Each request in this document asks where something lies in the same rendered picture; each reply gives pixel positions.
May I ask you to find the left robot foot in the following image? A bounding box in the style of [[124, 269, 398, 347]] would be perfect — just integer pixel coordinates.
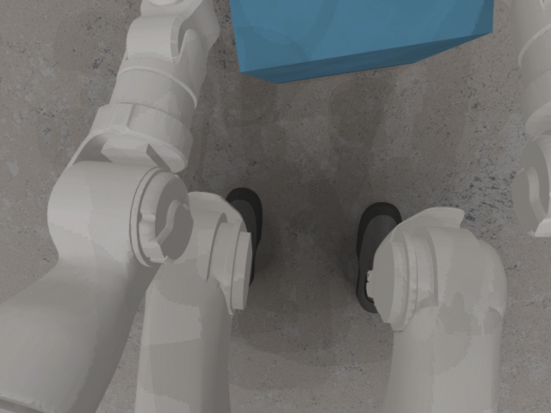
[[226, 188, 263, 286]]

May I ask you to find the right robot upper arm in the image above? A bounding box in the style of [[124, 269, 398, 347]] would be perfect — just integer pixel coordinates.
[[511, 129, 551, 242]]

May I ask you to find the carton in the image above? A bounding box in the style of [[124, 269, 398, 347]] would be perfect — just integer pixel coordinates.
[[229, 0, 494, 83]]

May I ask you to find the left robot thigh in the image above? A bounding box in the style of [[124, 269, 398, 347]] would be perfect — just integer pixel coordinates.
[[134, 210, 252, 413]]

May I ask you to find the left robot upper arm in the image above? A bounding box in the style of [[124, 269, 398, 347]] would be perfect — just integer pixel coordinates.
[[0, 161, 194, 413]]

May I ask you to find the left robot forearm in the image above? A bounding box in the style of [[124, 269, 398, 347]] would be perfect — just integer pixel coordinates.
[[47, 0, 220, 235]]

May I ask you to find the right robot forearm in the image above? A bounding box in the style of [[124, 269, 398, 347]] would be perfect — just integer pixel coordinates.
[[502, 0, 551, 137]]

